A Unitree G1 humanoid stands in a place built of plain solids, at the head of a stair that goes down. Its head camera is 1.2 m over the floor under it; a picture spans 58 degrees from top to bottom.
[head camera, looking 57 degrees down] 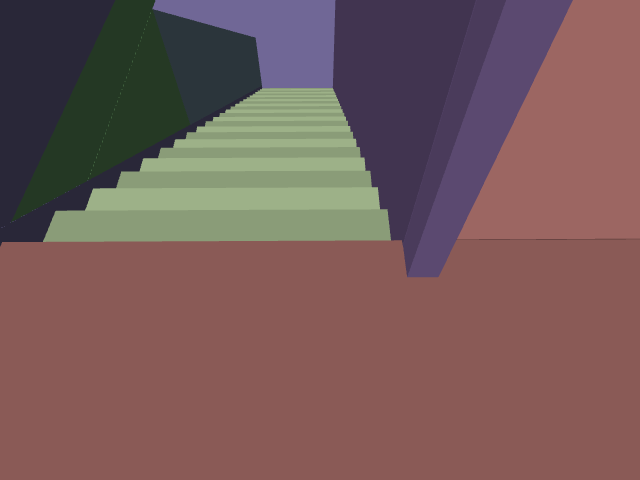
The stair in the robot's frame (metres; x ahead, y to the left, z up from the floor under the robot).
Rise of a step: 0.17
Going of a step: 0.26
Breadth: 1.32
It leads straight ahead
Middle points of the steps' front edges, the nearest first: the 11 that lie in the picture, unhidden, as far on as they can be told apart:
0.78 0.39 0.00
1.04 0.39 -0.17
1.30 0.39 -0.35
1.56 0.39 -0.52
1.82 0.39 -0.70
2.08 0.39 -0.87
2.34 0.40 -1.04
2.60 0.40 -1.22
2.86 0.40 -1.39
3.12 0.40 -1.57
3.38 0.40 -1.74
